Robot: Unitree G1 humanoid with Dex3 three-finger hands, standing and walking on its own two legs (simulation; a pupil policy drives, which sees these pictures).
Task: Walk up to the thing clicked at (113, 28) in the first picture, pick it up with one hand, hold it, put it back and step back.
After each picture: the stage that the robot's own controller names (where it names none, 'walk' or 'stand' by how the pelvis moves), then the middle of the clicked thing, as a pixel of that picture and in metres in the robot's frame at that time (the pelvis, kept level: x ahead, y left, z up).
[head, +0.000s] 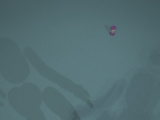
stand; (112, 30) +1.57 -0.33 -0.72
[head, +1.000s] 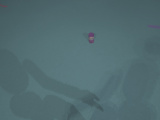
walk; (91, 38) +1.46 +0.06 -0.70
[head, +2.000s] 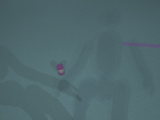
walk; (60, 69) +0.93 +0.32 -0.71
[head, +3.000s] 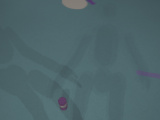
walk; (63, 103) +0.57 +0.22 -0.69
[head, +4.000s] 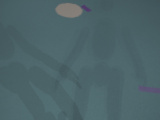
stand; out of the picture +0.37 +0.24 -0.70
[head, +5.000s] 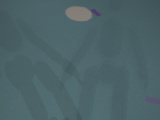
stand; out of the picture +0.33 +0.21 -0.72
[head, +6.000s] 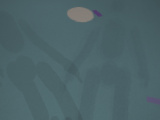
stand; out of the picture +0.35 +0.21 -0.72
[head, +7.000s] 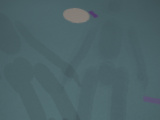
stand; out of the picture +0.34 +0.23 -0.73
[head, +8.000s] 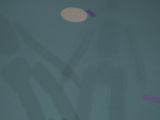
stand; out of the picture +0.33 +0.23 -0.73
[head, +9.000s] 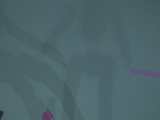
go down; (48, 117) +0.35 +0.25 -0.66
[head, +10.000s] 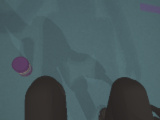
go down; (23, 67) +0.39 +0.29 -0.29
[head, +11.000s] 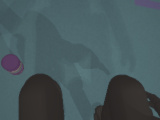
close in; (13, 65) +0.38 +0.30 -0.28
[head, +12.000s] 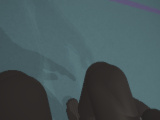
close in; out of the picture +0.36 +0.32 -0.21
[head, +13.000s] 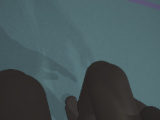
close; out of the picture +0.36 +0.32 -0.21
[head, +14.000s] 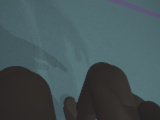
lift; out of the picture +0.33 +0.31 -0.22
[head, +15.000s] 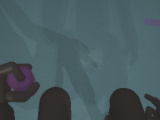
lift; (24, 83) +0.31 +0.22 -0.04
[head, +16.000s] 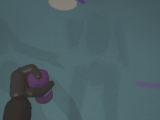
hold; (41, 87) +0.33 +0.17 +0.01
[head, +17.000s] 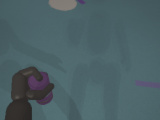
hold; (41, 88) +0.33 +0.18 +0.00
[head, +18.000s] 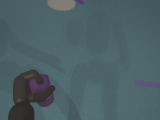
crouch; (42, 91) +0.33 +0.17 -0.01
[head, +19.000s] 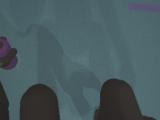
lower; (3, 54) +0.43 +0.27 -0.10
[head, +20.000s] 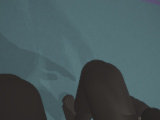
lower; out of the picture +0.38 +0.33 -0.21
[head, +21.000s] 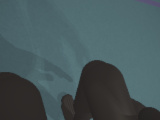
lower; out of the picture +0.37 +0.33 -0.22
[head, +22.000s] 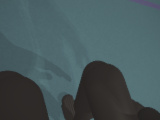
lower; out of the picture +0.37 +0.33 -0.22
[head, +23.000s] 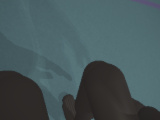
lower; out of the picture +0.37 +0.33 -0.22
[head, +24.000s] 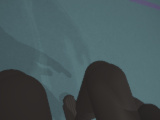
open; out of the picture +0.36 +0.31 -0.22
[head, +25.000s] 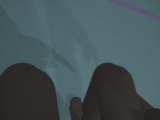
stand; out of the picture +0.37 +0.30 -0.22
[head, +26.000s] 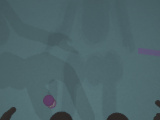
walk; (50, 101) +0.37 +0.23 -0.54
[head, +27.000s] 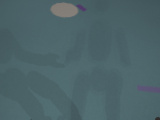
stand; out of the picture +0.34 +0.22 -0.67
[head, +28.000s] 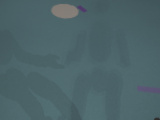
stand; out of the picture +0.35 +0.23 -0.67
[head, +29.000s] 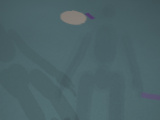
stand; out of the picture +0.37 +0.20 -0.72
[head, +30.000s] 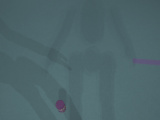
walk; (61, 106) +0.43 +0.21 -0.69
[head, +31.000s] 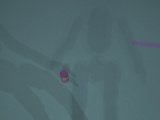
walk; (64, 76) +0.69 +0.20 -0.69
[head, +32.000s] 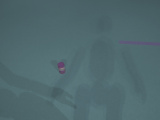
stand; (61, 68) +0.98 +0.29 -0.70
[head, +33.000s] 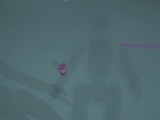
stand; (62, 69) +0.97 +0.26 -0.72
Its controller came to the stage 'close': yes
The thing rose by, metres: 0.70
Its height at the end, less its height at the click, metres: +0.00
